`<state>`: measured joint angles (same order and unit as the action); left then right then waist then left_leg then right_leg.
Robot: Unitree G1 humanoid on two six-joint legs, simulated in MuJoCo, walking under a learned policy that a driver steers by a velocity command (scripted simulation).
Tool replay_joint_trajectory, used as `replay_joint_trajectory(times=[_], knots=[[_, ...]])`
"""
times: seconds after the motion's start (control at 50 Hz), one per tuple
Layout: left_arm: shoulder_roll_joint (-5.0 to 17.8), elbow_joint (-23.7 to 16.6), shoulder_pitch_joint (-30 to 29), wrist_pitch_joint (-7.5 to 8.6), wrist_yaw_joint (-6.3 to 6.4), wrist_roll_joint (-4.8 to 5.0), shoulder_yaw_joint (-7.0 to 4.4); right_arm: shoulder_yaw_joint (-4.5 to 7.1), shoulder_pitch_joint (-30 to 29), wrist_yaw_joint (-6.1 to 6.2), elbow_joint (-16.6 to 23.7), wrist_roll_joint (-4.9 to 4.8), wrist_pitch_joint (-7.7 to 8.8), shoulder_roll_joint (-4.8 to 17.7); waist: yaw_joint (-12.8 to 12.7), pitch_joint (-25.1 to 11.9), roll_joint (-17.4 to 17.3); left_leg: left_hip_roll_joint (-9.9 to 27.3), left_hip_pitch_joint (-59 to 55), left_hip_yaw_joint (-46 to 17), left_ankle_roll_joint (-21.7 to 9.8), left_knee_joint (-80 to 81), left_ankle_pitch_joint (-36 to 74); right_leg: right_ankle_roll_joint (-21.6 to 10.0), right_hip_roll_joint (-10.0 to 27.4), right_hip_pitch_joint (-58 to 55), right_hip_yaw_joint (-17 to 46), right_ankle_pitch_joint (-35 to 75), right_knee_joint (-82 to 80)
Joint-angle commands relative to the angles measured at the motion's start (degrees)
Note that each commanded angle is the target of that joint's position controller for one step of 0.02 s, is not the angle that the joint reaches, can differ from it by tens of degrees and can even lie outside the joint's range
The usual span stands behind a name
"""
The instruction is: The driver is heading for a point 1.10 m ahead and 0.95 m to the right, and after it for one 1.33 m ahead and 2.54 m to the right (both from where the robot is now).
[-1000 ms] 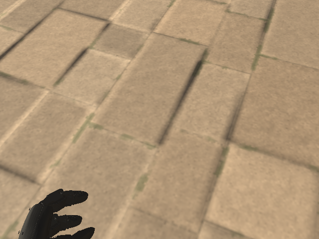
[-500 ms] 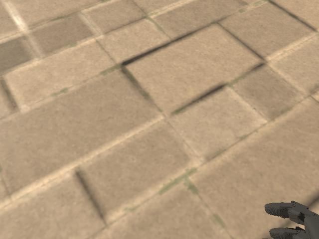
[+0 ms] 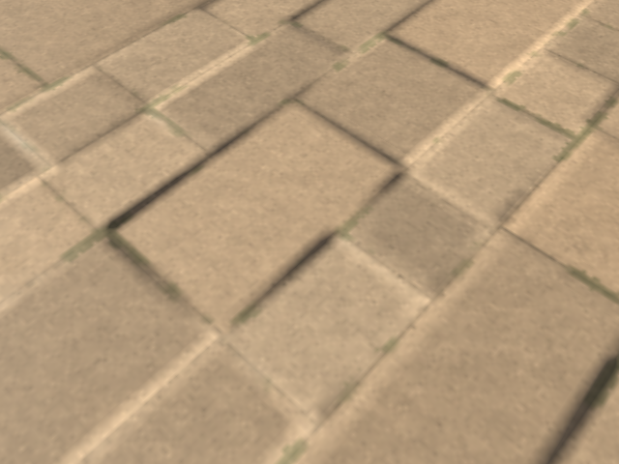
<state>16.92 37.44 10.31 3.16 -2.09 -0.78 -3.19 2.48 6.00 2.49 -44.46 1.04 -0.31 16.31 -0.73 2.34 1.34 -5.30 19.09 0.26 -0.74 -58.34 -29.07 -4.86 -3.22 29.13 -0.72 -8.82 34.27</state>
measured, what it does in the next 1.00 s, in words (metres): steps on the spot, turning right: left foot, then right foot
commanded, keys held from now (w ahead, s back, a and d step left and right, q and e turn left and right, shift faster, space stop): e+shift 0.98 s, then q+shift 0.02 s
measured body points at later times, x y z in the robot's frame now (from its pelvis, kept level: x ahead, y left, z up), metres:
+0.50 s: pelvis +0.08 +0.06 +0.02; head +0.13 +0.07 +0.47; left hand +0.37 +0.26 -0.07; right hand +0.09 -0.26 -0.06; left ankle +0.17 +0.16 -0.72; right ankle +0.02 -0.06 -0.63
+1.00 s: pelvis +0.07 +0.02 +0.02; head +0.08 -0.05 +0.47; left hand +0.40 +0.06 -0.05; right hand -0.07 -0.29 -0.08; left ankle +0.21 +0.11 -0.64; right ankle -0.01 -0.05 -0.72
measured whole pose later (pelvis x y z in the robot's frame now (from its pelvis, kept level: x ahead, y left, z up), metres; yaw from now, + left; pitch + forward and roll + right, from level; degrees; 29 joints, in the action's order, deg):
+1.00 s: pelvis +0.07 +0.02 +0.02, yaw -56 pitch +4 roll +2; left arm 19.1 32.4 11.7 -2.3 1.3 0.7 -5.3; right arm 6.0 3.9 1.5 -39.8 0.8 0.4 18.8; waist 0.0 3.8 -0.9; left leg 0.3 33.9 -2.9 3.8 -61.1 -20.7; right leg -2.3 -2.2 19.4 5.7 -12.8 28.8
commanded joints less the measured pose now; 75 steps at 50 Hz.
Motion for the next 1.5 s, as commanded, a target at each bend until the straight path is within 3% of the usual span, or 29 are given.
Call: replay_joint_trajectory(times=[0.02, 0.04, 0.1, 0.32, 0.34, 0.36, 0.38, 0.42, 0.46, 0.54, 0.68, 0.76, 0.8, 0.82, 0.84, 0.86, 0.9, 0.92, 1.04, 1.14, 1.18, 1.24, 1.3, 1.34, 1.4, 1.44, 1.46, 1.48, 1.5], knots=[[9.9, -6.5, 3.4, -1.01, 1.95, 0.68, -3.50, 1.59, 2.1, -1.70, 5.6, -0.82, 1.27, 8.0, -1.1, -17.6, 2.8, 0.2, 22.1, -10.8, 2.6, -23.4, -0.4, -14.7, 18.7, -32.2, 33.4, 23.2, -12.6], [8.8, -7.2, 1.6, -1.93, 2.43, 1.73, -3.12, 1.42, 0.1, -1.52, 5.7, -0.39, 0.91, 6.6, 0.0, -12.1, -2.7, 1.9, 22.6, -9.8, 2.8, -18.5, 2.0, -12.1, 15.9, -24.9, 29.1, 17.9, -13.9], [8.9, -8.7, -0.8, -3.83, 3.47, 1.47, -3.48, 1.11, -1.1, -1.28, 6.2, -0.71, 0.27, 4.0, 2.1, -8.0, 0.3, 1.6, 14.4, -7.4, 4.1, 0.3, 5.8, -8.2, 9.0, -13.6, 23.9, 11.3, -15.3], [10.0, -10.3, -2.0, -6.54, 4.90, 2.17, -5.05, 3.15, 1.7, -1.72, 3.9, -2.05, 2.40, 6.2, 1.8, -10.3, 10.0, 1.5, -4.8, -8.6, 2.8, 34.8, 19.4, -1.7, 4.5, -11.0, 31.8, -1.9, -9.9], [7.6, -10.3, -0.3, -6.63, 4.67, 2.09, -4.28, 4.07, 3.3, -1.52, 3.6, -1.53, 2.34, 8.8, 1.3, -11.6, 5.2, 9.2, -12.2, -13.7, -0.1, 39.2, 20.4, 0.5, 1.1, -6.2, 28.8, -13.5, -3.6], [4.4, -10.9, 1.8, -6.48, 4.35, 1.99, -3.37, 4.77, 1.8, -0.96, 4.3, -0.11, 1.45, 13.1, -1.6, -10.5, -10.8, 21.6, -16.8, -28.0, -7.6, 42.0, 22.3, 3.6, -7.1, 4.8, 16.4, -26.5, 9.4], [8.6, -11.4, 3.3, -5.40, 3.63, 1.62, -4.39, 4.52, 0.2, -1.01, 5.1, 2.07, 1.55, 11.3, -2.6, -9.7, -17.7, 28.0, -12.3, -36.0, -13.3, 44.1, 23.5, 6.0, -4.3, 8.6, 13.0, -26.3, 23.5], [12.6, -8.1, 4.5, -5.56, 3.30, 1.96, -5.66, 3.18, -5.8, 0.00, 7.9, 0.66, 1.16, 5.5, -2.8, -6.0, -10.0, 21.3, -8.6, -22.3, -10.1, 42.2, 19.7, 8.0, 0.2, 8.4, 9.9, -17.5, 32.8], [9.8, -7.2, 5.5, -6.37, 3.31, 1.71, -4.87, 2.71, -6.0, 1.11, 8.3, -0.47, 0.51, 5.2, -2.0, -4.4, -7.3, 18.1, -8.3, -14.9, -8.9, 41.3, 23.6, 9.5, 1.3, 10.1, 7.1, -13.1, 40.3], [6.9, -10.5, -1.1, -6.21, 3.04, 2.54, -3.24, 3.10, 0.3, 1.76, 7.1, 0.38, -0.19, 6.9, 2.4, -4.4, -9.0, 18.9, -15.1, -8.4, -11.3, 41.8, 29.8, 11.4, 5.7, 13.8, 2.4, -10.0, 33.9], [5.6, -11.2, -2.0, -6.60, 1.69, 2.08, -2.73, 5.05, -0.6, -0.12, 7.0, -0.24, -0.13, 10.9, 2.5, -6.6, -10.8, 22.9, -14.2, 0.7, -11.0, 41.1, 33.1, 9.7, 8.5, 1.7, -1.6, -10.9, 16.9], [6.2, -10.7, -1.0, -8.15, 0.87, 2.28, -3.73, 5.83, -0.7, -1.74, 6.4, -2.13, 0.72, 11.3, 1.0, -7.1, -11.0, 25.0, -14.4, 4.6, -7.7, 36.1, 34.0, 6.0, 7.0, -6.5, -4.4, -9.9, 4.2], [7.7, -8.2, 4.8, -8.28, 1.43, 2.15, -5.20, 5.47, 1.7, -2.29, 4.8, -2.87, 0.75, 8.5, -1.7, -8.2, -5.9, 21.6, -8.4, 9.7, -2.0, 25.0, 27.8, 2.1, 4.0, -18.9, -3.6, -0.7, -7.8], [14.5, -7.8, 9.2, -7.79, 2.39, 2.29, -7.37, 4.85, 2.6, -2.57, 5.4, -1.25, 0.69, 6.0, -2.5, -7.2, 8.4, 15.5, 7.5, 13.8, 3.2, 8.3, 8.7, -2.8, 13.1, -30.5, 12.0, 21.0, -12.0], [20.6, -9.7, 6.8, -6.32, 2.38, 0.43, -7.83, 3.79, -2.0, -2.04, 10.8, 0.76, 1.03, 3.9, -0.8, -9.6, 21.1, 7.1, 25.3, 6.5, 6.6, -5.3, -9.9, -14.7, 24.6, -33.8, 34.4, 28.3, -11.9], [16.4, -10.1, 6.7, -4.49, 1.62, -0.39, -7.08, 4.53, -6.8, -1.49, 11.1, 0.62, 1.22, 7.0, -4.9, -12.7, 12.0, 7.1, 26.3, -2.3, 5.8, -12.4, -8.4, -16.0, 24.1, -32.7, 31.9, 24.8, -13.6], [13.3, -9.0, 2.5, -3.24, 2.45, 1.09, -5.86, 4.74, -5.9, -0.67, 10.2, -0.59, 1.53, 7.3, -0.8, -8.8, 6.4, 8.2, 26.0, -5.2, 3.6, -10.5, 2.0, -10.1, 17.9, -28.1, 24.0, 17.6, -13.5], [11.8, -9.5, -0.7, -3.69, 3.02, 2.06, -5.20, 5.00, -4.6, -0.27, 9.7, -0.03, 1.48, 8.4, 0.7, -8.2, 6.1, 8.3, 24.6, -5.6, 3.6, -7.7, 5.4, -8.5, 16.6, -25.6, 22.0, 18.0, -13.0], [9.6, -9.4, -2.7, -4.53, 4.57, 1.17, -3.78, 3.14, -0.5, -1.53, 6.4, -0.80, 0.99, 4.8, 0.8, -12.1, 5.9, 5.7, 12.5, -3.2, 5.8, 6.5, 13.2, -6.7, 13.2, -21.3, 16.7, 22.4, -9.1], [3.9, -5.9, -2.7, -3.72, 2.90, -0.82, -0.53, 1.94, 0.2, -2.96, 6.4, -1.53, 0.39, 3.8, -0.4, -9.5, 7.8, 8.2, -0.7, -1.4, 3.8, 16.7, 13.5, -6.7, 14.3, -13.8, 15.7, 14.0, -9.6], [5.4, -4.9, -3.6, -3.23, 2.62, -0.54, -0.71, 2.22, 0.4, -3.17, 7.1, -1.61, 0.59, 5.0, 0.9, -5.7, 7.5, 6.5, -4.7, 0.6, 1.8, 26.4, 19.4, -4.9, 12.5, -11.6, 14.3, 5.9, -8.8], [7.1, -4.5, 2.5, -2.61, 3.57, -1.69, -1.80, 4.25, -2.0, -2.80, 9.6, -1.75, 0.84, 13.6, -4.3, -3.7, -8.1, 13.4, -2.2, -13.6, -6.1, 30.6, 40.4, 3.0, 1.4, -11.5, 4.6, -9.5, 1.0], [4.9, -7.2, -4.8, -2.85, 4.33, 0.10, -1.95, 4.34, 7.8, -2.23, 7.9, -1.97, 1.06, 11.1, 1.6, -7.6, -15.6, 20.1, -9.2, -32.0, -15.7, 39.1, 23.2, 5.7, -3.2, -3.2, 3.1, -26.7, 15.3], [3.9, -8.2, -5.8, -1.74, 2.47, 2.03, -2.00, 4.67, 11.4, -1.66, 7.1, -2.81, 1.88, 11.2, 2.3, -6.1, -13.1, 21.0, -9.9, -37.6, -14.9, 44.0, -13.3, 3.8, 0.7, 2.4, 7.9, -28.4, 18.6], [2.2, -6.7, -4.4, 1.33, 0.84, 2.18, -2.12, 4.80, 3.2, -0.65, 10.0, -3.62, 0.29, 10.8, -1.6, -3.4, -12.4, 13.6, 2.4, -29.5, -9.8, 45.4, -8.4, 3.2, -0.6, -13.1, 4.5, -21.0, -0.4], [3.5, -1.3, 6.4, 2.04, 0.80, 1.92, -3.49, 4.29, -3.0, -0.23, 13.5, -3.58, -0.72, 8.4, -7.3, -4.8, -10.7, 6.6, 13.9, -21.6, -4.5, 39.8, -2.3, 3.1, 0.0, -33.1, 1.0, -3.0, -15.5], [6.0, 1.6, 13.9, 1.87, 1.34, 1.86, -4.56, 3.42, -4.3, -0.31, 15.0, -3.64, -0.39, 4.9, -9.4, -6.8, -4.0, 2.8, 25.1, -15.5, -0.9, 26.0, -1.2, 2.6, 7.0, -45.8, 6.8, -4.8, -16.5], [8.1, 0.4, 13.9, 1.77, 1.68, 1.17, -4.49, 2.07, -0.2, -0.98, 15.5, -3.80, 0.38, 0.4, -6.8, -7.8, 7.2, 0.6, 34.6, -12.3, -0.7, 9.3, -0.5, -1.3, 21.6, -48.5, 27.2, -20.5, -18.7], [9.5, -1.2, 9.0, 2.25, 1.66, -0.51, -4.49, 2.15, 0.1, -1.64, 17.9, -4.58, 1.55, 2.8, -3.6, -4.2, 10.4, 7.0, 41.5, -12.7, -0.5, 0.0, 2.9, -6.2, 29.5, -40.3, 38.4, -33.8, -22.2]])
